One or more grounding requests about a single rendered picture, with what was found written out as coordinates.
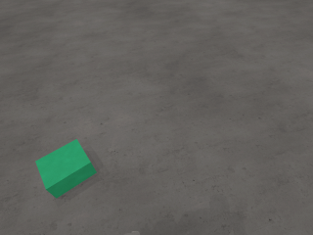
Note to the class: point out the carton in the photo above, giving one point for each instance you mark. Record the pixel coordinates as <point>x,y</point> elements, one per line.
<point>65,168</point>

